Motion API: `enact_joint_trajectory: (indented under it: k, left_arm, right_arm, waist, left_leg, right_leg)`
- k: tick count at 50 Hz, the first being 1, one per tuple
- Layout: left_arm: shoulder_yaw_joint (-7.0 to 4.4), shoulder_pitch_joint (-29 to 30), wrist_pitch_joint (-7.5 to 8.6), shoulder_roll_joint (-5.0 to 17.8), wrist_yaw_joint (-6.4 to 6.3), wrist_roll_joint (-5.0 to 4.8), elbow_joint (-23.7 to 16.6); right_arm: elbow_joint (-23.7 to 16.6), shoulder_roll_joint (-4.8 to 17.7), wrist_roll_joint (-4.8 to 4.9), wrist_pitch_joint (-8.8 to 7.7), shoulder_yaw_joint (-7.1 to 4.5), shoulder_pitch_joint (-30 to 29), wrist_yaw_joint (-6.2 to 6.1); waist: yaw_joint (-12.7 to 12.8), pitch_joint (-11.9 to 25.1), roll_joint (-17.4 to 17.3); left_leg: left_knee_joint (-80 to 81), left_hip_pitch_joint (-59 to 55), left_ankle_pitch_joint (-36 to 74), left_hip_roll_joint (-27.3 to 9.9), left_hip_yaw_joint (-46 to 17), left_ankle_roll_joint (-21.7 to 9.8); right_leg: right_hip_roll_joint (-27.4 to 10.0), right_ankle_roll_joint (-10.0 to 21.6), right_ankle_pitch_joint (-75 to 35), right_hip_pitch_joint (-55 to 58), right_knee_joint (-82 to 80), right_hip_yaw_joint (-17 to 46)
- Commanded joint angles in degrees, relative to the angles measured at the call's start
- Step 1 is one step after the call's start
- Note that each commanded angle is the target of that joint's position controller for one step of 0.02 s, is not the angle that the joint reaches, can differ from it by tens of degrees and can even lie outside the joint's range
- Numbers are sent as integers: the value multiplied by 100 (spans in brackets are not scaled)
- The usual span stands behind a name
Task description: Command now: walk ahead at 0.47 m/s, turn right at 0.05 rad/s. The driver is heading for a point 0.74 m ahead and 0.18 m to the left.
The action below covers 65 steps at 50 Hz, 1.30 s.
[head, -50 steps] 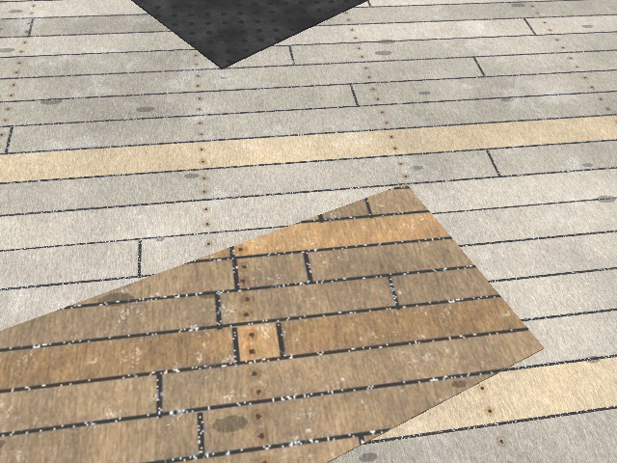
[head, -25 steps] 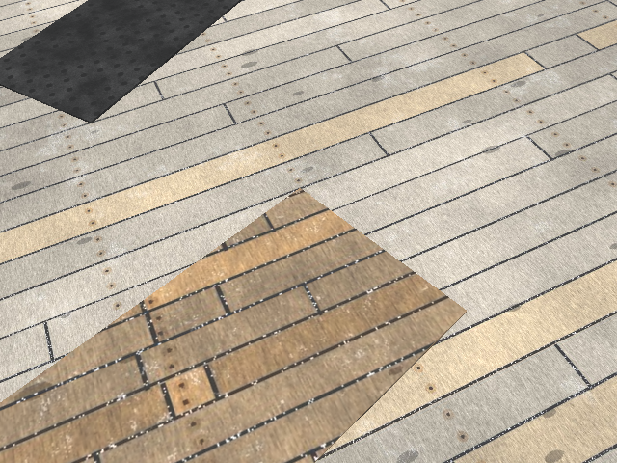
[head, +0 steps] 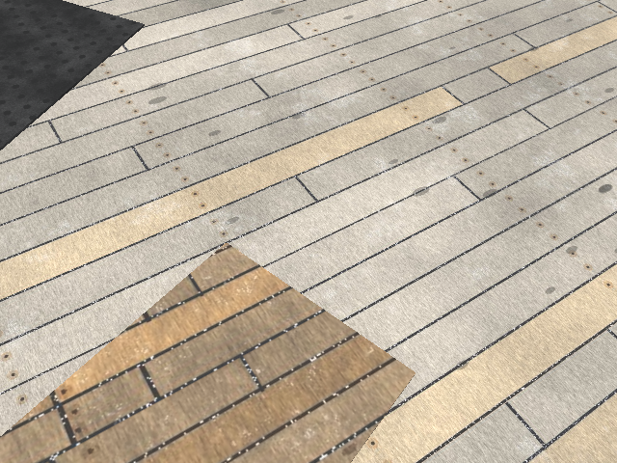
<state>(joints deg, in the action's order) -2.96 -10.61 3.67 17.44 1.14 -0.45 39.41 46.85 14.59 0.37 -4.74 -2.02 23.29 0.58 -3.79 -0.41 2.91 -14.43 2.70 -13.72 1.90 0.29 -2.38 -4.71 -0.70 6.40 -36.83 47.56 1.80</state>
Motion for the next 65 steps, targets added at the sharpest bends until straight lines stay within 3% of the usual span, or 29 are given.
enact_joint_trajectory:
  k: [1,7,9,10,11,12,13,14,16,21,26,30,34,36,37,38,39,40,41,42,45,50,55,59,60,61,62,63,65]
  left_arm:
    - [46,913,146,55,69,-19,-609]
    - [-44,1186,201,329,211,-69,-753]
    - [-221,191,178,646,150,-37,-498]
    - [-336,-740,143,894,80,-32,-261]
    - [-459,-1444,115,1509,22,134,-183]
    - [-383,-1592,101,1212,47,56,-106]
    - [-264,-1240,97,840,31,20,-107]
    - [-213,-883,94,685,9,15,-118]
    - [-129,-307,171,377,33,99,-77]
    - [-207,-91,380,427,24,131,211]
    - [-236,-214,340,599,-77,117,390]
    - [-294,-710,181,793,-123,31,626]
    - [-357,-731,-51,1009,-188,-42,665]
    - [-389,-626,-149,1146,-256,-49,604]
    - [-353,-515,-159,1096,-288,-68,558]
    - [-212,-752,-84,681,-288,66,390]
    - [-18,-988,120,175,-184,112,146]
    - [-137,-409,328,732,-68,-61,57]
    - [-132,-21,428,776,-21,-214,-104]
    - [-105,34,468,657,-53,-123,-104]
    - [-175,-191,300,696,-85,102,-21]
    - [-35,431,168,329,-111,154,-165]
    - [-31,970,262,361,24,91,-267]
    - [-168,309,350,594,49,209,-90]
    - [-207,18,387,834,17,298,-90]
    - [-222,-220,348,1050,-12,403,-103]
    - [-145,-452,233,633,22,248,67]
    - [-78,-315,153,452,64,83,29]
    - [28,331,13,271,66,109,-22]
  right_arm:
    - [-309,1112,44,-42,-260,-131,-73]
    - [-71,1264,114,100,-317,122,-111]
    - [-85,1340,93,172,-333,3,-141]
    - [-145,1208,28,186,-265,8,-163]
    - [-349,543,-58,115,-55,617,-130]
    - [-219,442,41,2,14,794,-96]
    - [-331,1057,234,-61,-169,182,-57]
    - [-482,1109,286,-87,-180,-318,-46]
    - [-476,980,137,1,-217,-497,-75]
    - [-443,618,117,283,-193,-452,-124]
    - [-691,481,85,166,-140,-1268,25]
    - [-1079,370,92,149,-71,-2049,184]
    - [-1389,549,96,173,-156,-2117,318]
    - [-1278,894,99,225,-351,-1254,296]
    - [-1066,1202,109,246,-535,-315,216]
    - [-937,1751,109,321,-708,328,79]
    - [-1133,1979,119,255,-688,-19,86]
    - [-1187,1462,76,197,-539,45,121]
    - [-1163,1238,42,146,-473,-120,121]
    - [-1168,1141,54,115,-445,-475,128]
    - [-1347,924,-21,90,-367,-1004,60]
    - [-1180,1151,11,131,-421,-886,-120]
    - [-864,1075,37,259,-386,-388,-193]
    - [-838,852,-1,290,-321,-668,-215]
    - [-925,657,-73,274,-256,-587,-209]
    - [-833,430,-95,247,-160,229,-196]
    - [-677,584,-14,285,-144,733,-171]
    - [-645,989,54,386,-245,431,-173]
    - [-747,993,37,643,-283,-361,-247]
  waist:
    - [-90,-352,-786]
    - [110,-382,-832]
    - [720,326,-869]
    - [1146,990,-779]
    - [1020,2045,486]
    - [1011,2710,1297]
    - [1082,1643,707]
    - [959,903,380]
    - [542,235,157]
    - [263,-181,74]
    - [530,-369,-95]
    - [865,-592,-240]
    - [666,-323,5]
    - [120,293,203]
    - [-419,764,57]
    - [-492,1332,-839]
    - [57,1977,-1774]
    - [-348,2048,-1033]
    - [-274,1245,-763]
    - [44,673,-209]
    - [463,320,-418]
    - [333,-1,-584]
    - [-12,255,-845]
    - [461,443,-911]
    - [527,896,-523]
    - [306,1666,664]
    - [304,2321,1245]
    - [407,1917,614]
    - [372,863,133]
  left_leg:
    - [683,255,1457,-1192,-626,-839]
    - [220,-535,2544,-1653,-639,-653]
    - [-1066,-540,4407,-1437,-355,-473]
    - [-2298,177,4056,-1190,-198,-291]
    - [-4648,2334,1478,-464,-16,52]
    - [-5837,3309,-1860,121,-714,145]
    - [-6232,3909,-1677,-235,-926,84]
    - [-6054,3971,-1162,-529,-709,39]
    - [-5414,3492,-436,-916,-663,86]
    - [-4882,3399,370,-1014,-785,293]
    - [-3117,3421,1922,-865,-413,263]
    - [-2308,3784,1859,-794,-95,101]
    - [-2068,3458,831,-391,398,-219]
    - [-2098,2230,333,59,646,-497]
    - [-1677,776,667,216,519,-736]
    - [-1596,-1126,577,-835,-1261,-1232]
    - [-724,-2528,-118,-2063,-4540,-2321]
    - [-335,-2552,-386,-2051,-4472,-2097]
    - [-292,-1843,-99,-1847,-3582,-1839]
    - [-252,-937,525,-1566,-2933,-1634]
    - [52,361,1752,-1192,-2222,-1559]
    - [-13,1283,2761,-675,-1162,-1230]
    - [-566,905,2534,-723,-1243,-808]
    - [-1704,407,2752,-740,-1557,-503]
    - [-2519,683,2137,-354,-1394,-251]
    - [-4032,1789,-577,169,-1189,136]
    - [-4964,2350,-2748,276,-1118,397]
    - [-5295,2597,-2622,49,-1227,506]
    - [-5144,2767,-2092,-244,-888,664]
  right_leg:
    - [140,-81,-819,23,-1038,-225]
    - [324,324,-537,503,-1804,-180]
    - [633,614,-355,1965,-1935,-462]
    - [354,820,-429,3481,-1779,-217]
    - [-1293,1573,72,5911,-1685,2109]
    - [-1921,1997,1141,6312,-2732,4145]
    - [-1722,1672,1626,5540,-2964,3464]
    - [-1511,1469,1374,4663,-3089,2573]
    - [-1044,1262,498,3327,-3499,1486]
    - [-915,1290,-524,2562,-4125,256]
    - [-671,1058,-1077,2884,-4210,-735]
    - [-962,1014,-1407,3793,-4021,-973]
    - [-1124,825,-3712,4545,-3085,-1233]
    - [-1037,679,-5193,4464,-1677,-1362]
    - [-821,483,-4741,3770,-390,-1480]
    - [-372,207,-2080,1962,1530,-1503]
    - [901,-66,2640,-102,3344,-470]
    - [554,65,2494,-712,3509,506]
    - [318,188,2046,-873,3174,428]
    - [73,195,1666,-696,2533,368]
    - [-161,-32,1196,115,1686,319]
    - [83,-421,-175,503,-246,-10]
    - [479,-230,-1484,1146,-1600,0]
    - [437,227,-1595,1845,-2330,17]
    - [-108,443,-3433,2801,-2176,411]
    - [-1330,1327,-5318,4467,-1785,1641]
    - [-1925,1939,-4416,4915,-1998,2804]
    - [-1729,1801,-2568,4423,-2336,2886]
    - [-1268,1386,-497,3183,-2820,2212]
